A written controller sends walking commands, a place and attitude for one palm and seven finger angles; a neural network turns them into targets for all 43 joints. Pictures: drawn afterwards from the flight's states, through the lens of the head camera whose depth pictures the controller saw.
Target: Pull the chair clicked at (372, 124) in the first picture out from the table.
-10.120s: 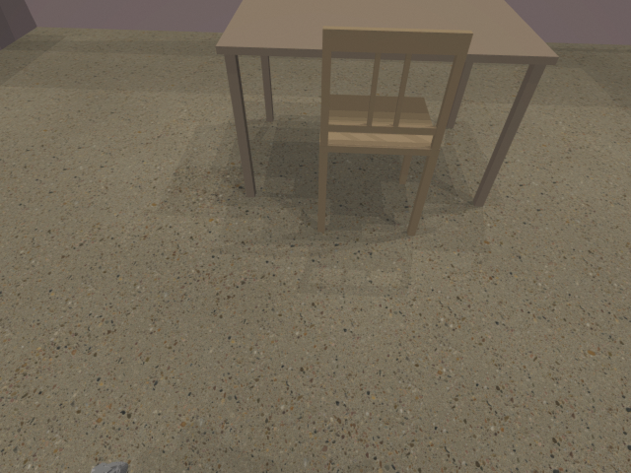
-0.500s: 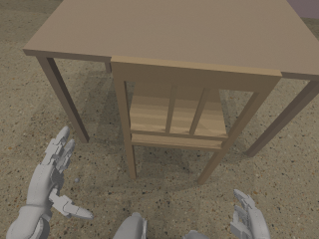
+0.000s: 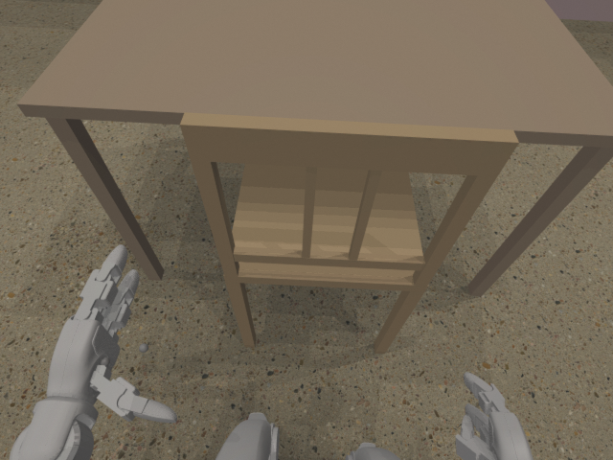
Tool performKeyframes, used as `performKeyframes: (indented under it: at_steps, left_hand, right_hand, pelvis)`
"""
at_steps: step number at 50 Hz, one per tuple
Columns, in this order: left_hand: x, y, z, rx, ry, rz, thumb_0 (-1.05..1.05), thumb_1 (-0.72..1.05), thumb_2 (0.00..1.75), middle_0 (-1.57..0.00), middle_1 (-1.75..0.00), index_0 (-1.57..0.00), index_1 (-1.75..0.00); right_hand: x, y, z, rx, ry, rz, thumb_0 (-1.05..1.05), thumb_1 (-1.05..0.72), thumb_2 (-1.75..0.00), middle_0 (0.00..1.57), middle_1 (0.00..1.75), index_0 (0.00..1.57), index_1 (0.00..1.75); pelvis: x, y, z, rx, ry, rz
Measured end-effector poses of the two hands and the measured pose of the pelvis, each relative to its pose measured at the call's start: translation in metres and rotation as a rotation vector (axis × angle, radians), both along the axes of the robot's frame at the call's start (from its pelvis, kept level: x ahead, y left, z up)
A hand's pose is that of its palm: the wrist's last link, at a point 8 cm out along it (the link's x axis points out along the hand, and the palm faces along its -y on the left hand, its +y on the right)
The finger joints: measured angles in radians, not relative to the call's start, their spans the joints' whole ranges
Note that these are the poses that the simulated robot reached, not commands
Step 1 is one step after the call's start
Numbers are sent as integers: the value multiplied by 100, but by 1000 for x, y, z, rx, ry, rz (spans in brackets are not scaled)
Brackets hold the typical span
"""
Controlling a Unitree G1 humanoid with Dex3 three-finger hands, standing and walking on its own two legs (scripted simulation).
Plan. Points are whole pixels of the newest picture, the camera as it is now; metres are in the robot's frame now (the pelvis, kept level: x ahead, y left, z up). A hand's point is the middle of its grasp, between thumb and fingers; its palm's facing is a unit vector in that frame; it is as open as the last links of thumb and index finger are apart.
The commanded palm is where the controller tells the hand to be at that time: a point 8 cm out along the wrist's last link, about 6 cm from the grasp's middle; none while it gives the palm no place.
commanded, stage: raise the hand toward the chair's back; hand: left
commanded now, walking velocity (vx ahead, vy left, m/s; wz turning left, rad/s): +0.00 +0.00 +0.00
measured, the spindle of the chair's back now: (308, 214) +0.50 +0.02 -0.03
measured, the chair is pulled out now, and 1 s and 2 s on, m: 0.00 0.00 0.00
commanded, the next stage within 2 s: aim the fingers beside a spindle in 0.04 s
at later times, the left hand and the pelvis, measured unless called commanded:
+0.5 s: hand (167, 331) +0.27 +0.18 +0.03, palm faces -0.01 -1.00 -0.05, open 16.9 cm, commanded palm +0.25 +0.24 +0.03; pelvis +0.00 -0.02 -0.01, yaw +0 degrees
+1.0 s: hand (192, 305) +0.31 +0.17 +0.01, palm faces -0.02 -1.00 -0.03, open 16.9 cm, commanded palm +0.29 +0.22 +0.01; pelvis +0.00 +0.00 -0.02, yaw -1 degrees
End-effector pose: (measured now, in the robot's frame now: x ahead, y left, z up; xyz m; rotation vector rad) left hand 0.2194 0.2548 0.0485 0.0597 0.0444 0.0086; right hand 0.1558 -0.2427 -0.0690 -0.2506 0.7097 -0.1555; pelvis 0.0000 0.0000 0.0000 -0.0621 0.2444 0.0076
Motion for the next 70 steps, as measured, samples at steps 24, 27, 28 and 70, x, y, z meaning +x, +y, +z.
performKeyframes:
  at_steps: [24,27,28,70]
  left_hand:
    - [23,-16,-12,-11,-12,-12,-1,-50,30,-6,-8,-6,-8]
    - [31,-16,-16,-14,-13,-18,-1,-50,30,-6,-8,-6,-8]
    - [34,-16,-18,-16,-12,-18,-1,-50,30,-6,-8,-6,-8]
    - [106,-48,-52,-31,-33,-40,-1,-50,30,-6,-8,-6,-8]
  right_hand:
    - [3,-20,-14,-1,25,-8,1,-90,-90,20,30,20,30]
    - [-3,-22,-18,-6,45,-15,1,-90,-90,20,30,20,30]
    - [-5,-23,-19,-8,52,-18,1,-90,-90,20,30,20,30]
    - [-32,-8,-54,7,226,-27,1,-90,-90,20,30,20,30]
  pelvis:
    - [3,-16,-8,13,25,-4]
    - [2,-16,-10,14,32,-8]
    - [1,-16,-10,13,35,-9]
    - [-5,1,-31,4,105,-23]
